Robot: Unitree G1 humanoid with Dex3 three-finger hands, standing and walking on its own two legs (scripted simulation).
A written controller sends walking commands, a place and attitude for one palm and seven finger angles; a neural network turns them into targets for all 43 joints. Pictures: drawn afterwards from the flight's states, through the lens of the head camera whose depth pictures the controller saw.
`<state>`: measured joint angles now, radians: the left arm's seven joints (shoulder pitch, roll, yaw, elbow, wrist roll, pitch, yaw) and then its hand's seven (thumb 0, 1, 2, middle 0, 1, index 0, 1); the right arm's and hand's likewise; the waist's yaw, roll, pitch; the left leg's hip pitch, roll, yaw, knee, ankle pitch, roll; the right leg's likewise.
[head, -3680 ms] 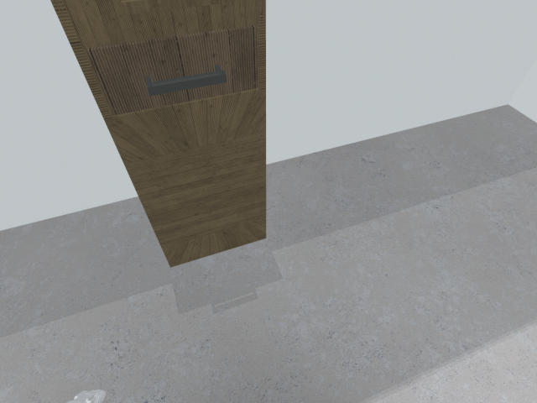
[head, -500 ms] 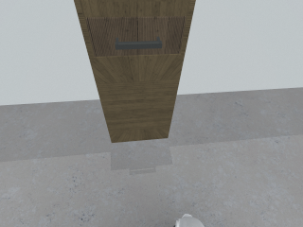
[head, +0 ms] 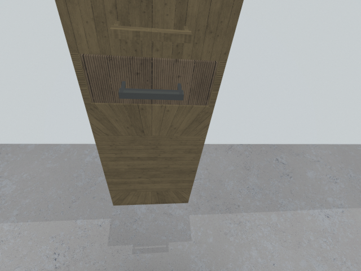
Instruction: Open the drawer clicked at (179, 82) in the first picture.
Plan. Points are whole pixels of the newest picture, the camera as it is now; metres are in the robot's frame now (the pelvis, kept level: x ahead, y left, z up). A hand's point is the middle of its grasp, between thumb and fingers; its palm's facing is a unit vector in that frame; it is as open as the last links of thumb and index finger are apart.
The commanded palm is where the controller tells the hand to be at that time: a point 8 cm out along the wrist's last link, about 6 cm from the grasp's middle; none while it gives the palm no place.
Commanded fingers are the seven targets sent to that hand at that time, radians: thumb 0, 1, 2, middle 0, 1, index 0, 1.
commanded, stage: come to a stop and stand still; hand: left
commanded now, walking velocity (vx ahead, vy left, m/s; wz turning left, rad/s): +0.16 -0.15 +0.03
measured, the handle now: (151, 89) +0.59 +0.12 +0.08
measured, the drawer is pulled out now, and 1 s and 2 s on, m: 0.00 0.00 0.00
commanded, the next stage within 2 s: look again from close up in 0.94 s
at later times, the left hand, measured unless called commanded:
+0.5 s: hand out of the picture +0.13 +0.11 -0.15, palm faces +0.09 -0.95 -0.29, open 7.3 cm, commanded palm none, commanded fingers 0.00 0.90 0.90 -0.20 -0.30 -0.20 -0.30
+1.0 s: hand out of the picture +0.02 +0.15 -0.16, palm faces +0.05 -0.98 -0.18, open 7.4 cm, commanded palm none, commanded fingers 0.00 0.90 0.90 -0.20 -0.30 -0.20 -0.30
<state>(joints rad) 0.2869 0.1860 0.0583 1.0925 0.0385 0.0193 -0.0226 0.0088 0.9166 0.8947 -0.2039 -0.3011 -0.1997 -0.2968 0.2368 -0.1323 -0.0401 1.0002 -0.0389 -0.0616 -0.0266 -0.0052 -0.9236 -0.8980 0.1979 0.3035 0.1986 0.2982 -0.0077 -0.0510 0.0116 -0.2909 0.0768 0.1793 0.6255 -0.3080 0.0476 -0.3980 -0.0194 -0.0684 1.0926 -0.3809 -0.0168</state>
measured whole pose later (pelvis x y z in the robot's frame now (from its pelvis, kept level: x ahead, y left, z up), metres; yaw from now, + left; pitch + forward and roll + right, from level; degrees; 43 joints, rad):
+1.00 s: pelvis +0.04 -0.03 +0.02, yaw +2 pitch +1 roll +0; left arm 0.30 0.21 0.04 1.10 0.02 0.04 0.00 0.01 0.91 0.90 -0.20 -0.30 -0.20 -0.30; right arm 0.33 -0.11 -0.01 1.10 -0.03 -0.02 -0.03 0.00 -0.91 -0.90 0.20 0.30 0.20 0.30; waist -0.01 -0.05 0.02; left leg -0.13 0.00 0.05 0.34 -0.23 0.01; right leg -0.31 -0.02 -0.03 0.72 -0.38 0.03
